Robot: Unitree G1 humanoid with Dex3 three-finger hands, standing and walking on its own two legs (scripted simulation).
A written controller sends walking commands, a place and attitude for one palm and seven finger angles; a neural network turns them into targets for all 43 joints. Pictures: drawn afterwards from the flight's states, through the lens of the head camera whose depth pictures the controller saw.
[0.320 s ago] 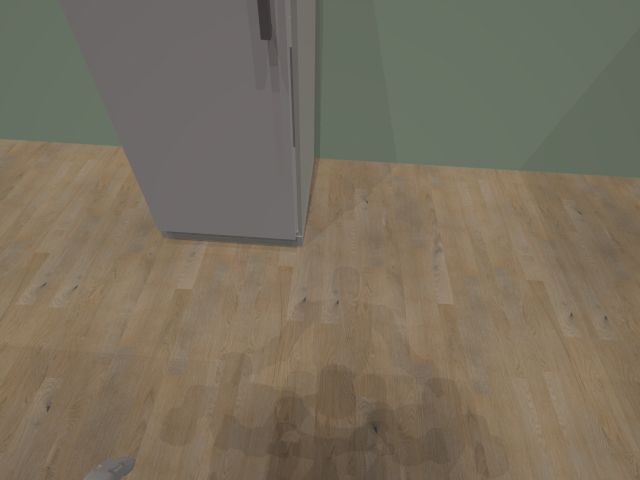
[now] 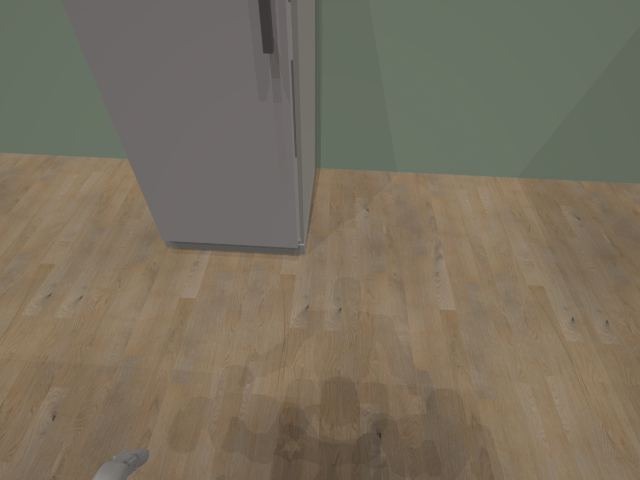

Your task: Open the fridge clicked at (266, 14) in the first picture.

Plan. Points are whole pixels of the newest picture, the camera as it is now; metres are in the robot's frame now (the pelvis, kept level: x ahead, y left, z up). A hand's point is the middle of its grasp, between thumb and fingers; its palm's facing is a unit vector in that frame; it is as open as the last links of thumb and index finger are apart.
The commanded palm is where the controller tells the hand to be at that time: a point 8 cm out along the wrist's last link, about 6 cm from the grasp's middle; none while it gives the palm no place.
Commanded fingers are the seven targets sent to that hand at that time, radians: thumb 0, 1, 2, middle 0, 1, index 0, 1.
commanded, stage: stand and wait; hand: right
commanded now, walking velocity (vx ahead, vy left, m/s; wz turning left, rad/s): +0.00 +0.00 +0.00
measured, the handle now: out of the picture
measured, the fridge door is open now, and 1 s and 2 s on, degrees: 0 0 0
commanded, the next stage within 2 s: look at it before walking up in 0.52 s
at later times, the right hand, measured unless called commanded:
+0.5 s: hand out of the picture +0.05 -0.24 -0.15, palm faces -0.03 +0.94 -0.34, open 7.4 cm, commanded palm none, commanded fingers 0.00 -0.90 -0.90 0.20 0.30 0.20 0.30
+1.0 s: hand out of the picture +0.06 -0.23 -0.15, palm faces -0.03 +0.94 -0.33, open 7.4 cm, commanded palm none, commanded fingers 0.00 -0.90 -0.90 0.20 0.30 0.20 0.30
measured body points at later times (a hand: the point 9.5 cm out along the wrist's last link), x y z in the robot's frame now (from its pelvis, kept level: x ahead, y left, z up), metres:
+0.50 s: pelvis -0.02 +0.01 +0.00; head -0.02 +0.01 +0.45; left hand +0.05 +0.31 -0.13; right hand +0.06 -0.29 -0.13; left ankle +0.00 +0.15 -0.74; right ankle -0.01 -0.10 -0.74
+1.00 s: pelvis -0.01 +0.02 +0.01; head -0.01 +0.02 +0.45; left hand +0.06 +0.32 -0.13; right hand +0.06 -0.28 -0.13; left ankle +0.00 +0.15 -0.74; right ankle -0.01 -0.10 -0.74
